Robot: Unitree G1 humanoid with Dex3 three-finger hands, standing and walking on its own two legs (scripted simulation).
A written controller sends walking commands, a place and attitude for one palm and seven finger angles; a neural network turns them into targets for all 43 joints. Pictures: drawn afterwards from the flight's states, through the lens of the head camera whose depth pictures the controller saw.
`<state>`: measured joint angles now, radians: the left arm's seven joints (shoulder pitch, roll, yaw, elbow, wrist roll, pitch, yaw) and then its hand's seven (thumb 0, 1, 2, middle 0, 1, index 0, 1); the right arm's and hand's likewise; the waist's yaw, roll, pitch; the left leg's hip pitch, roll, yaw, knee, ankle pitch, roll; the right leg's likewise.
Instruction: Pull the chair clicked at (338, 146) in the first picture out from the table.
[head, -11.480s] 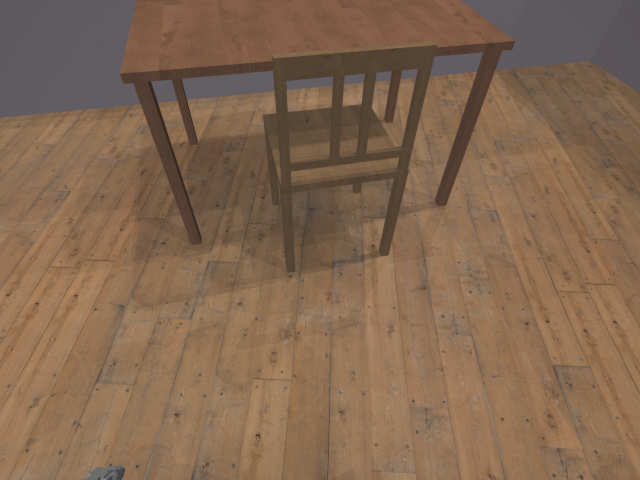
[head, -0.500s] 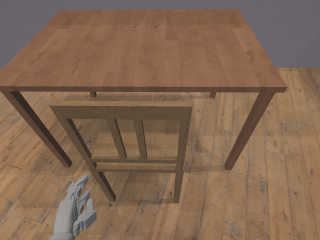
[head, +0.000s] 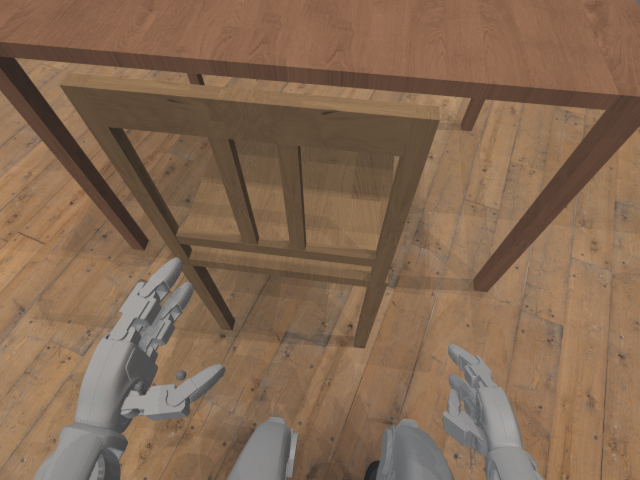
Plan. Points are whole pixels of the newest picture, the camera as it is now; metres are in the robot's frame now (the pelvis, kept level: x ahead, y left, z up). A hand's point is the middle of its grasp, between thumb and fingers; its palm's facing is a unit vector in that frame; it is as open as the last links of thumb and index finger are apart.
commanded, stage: raise the hand toward the chair's back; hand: left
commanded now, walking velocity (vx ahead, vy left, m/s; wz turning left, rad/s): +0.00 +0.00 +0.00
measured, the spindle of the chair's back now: (238, 196) +0.48 +0.18 +0.00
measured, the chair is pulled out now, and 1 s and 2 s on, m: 0.00 0.00 0.00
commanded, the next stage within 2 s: aim the fingers beside a spindle in 1.40 s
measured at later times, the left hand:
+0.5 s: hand (153, 352) +0.23 +0.20 +0.06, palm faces -0.01 -1.00 -0.05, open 15.8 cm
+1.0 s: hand (133, 316) +0.26 +0.23 +0.07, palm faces -0.02 -1.00 -0.05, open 16.9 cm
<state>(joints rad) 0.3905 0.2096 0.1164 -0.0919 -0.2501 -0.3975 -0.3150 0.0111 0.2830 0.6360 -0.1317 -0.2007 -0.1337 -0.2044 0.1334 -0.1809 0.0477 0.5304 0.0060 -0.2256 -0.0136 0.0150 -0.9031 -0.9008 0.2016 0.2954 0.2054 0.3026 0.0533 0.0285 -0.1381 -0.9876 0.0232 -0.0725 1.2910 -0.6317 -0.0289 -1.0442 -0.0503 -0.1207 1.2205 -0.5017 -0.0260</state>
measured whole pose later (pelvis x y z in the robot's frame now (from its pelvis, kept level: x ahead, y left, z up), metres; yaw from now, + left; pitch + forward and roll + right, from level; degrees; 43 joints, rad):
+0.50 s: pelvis +0.01 +0.02 +0.02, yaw -1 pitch +17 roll -2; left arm 0.40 0.24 0.16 -0.05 -0.26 -0.38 -0.23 0.00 -0.30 0.39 -0.08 -0.11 -0.08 -0.11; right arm 0.21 -0.25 -0.01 0.51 0.01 -0.23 -0.05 0.02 -0.91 -0.90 0.20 0.29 0.20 0.30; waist -0.01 0.01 -0.15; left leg -0.89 0.02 -0.04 1.19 -0.60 0.00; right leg -0.95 -0.05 -0.09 1.11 -0.46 0.00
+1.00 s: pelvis +0.02 +0.02 +0.03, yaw -1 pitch +17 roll -3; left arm 0.28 0.28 0.24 0.04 -0.29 -0.33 -0.31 -0.01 -0.50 0.30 -0.06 -0.08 -0.06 -0.08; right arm 0.23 -0.25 0.02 0.54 0.01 -0.22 -0.04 0.02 -0.90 -0.90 0.20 0.30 0.20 0.30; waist -0.01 0.02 -0.14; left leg -0.84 0.01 -0.04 1.13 -0.59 0.01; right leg -0.90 -0.05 -0.09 1.05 -0.45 0.01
